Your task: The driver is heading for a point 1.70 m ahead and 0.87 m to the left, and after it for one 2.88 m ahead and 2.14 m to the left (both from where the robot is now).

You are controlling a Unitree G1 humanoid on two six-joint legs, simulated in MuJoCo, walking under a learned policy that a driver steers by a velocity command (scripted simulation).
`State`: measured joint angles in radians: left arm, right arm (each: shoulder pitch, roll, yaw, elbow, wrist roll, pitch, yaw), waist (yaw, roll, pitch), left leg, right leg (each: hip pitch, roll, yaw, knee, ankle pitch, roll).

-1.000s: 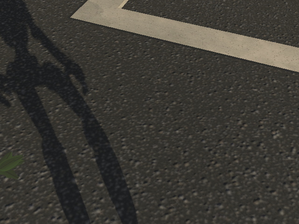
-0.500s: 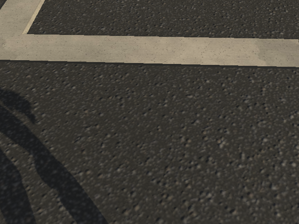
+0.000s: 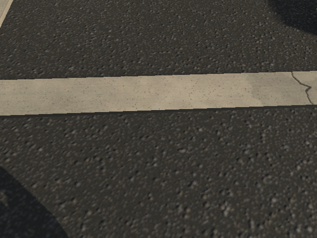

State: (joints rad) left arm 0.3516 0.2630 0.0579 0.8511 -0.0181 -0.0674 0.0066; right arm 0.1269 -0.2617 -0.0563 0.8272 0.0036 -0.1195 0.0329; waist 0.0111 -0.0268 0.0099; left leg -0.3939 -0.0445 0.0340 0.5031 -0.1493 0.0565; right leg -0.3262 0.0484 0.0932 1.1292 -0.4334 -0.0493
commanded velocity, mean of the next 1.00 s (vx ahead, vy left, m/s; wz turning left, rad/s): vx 0.04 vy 0.00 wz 0.45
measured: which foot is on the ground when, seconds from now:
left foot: down 0.00-0.36, up 0.38-0.74, down 0.76-1.00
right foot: up 0.00-0.34, down 0.36-0.76, up 0.78-1.00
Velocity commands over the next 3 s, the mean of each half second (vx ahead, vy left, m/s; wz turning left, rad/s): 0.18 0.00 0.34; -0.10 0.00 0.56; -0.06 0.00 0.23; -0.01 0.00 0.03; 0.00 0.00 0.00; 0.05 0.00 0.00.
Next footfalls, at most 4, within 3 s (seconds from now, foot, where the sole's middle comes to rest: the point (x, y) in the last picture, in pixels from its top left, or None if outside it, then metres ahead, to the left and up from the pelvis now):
0.36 right None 0.29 -0.11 -0.77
0.76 left None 0.15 0.13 -0.77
1.28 right None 0.13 -0.15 -0.77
1.60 left None -0.02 0.06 -0.77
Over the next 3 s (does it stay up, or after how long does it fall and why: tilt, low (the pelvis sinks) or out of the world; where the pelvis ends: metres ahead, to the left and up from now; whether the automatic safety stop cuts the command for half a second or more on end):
stays up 0.05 -0.06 0.00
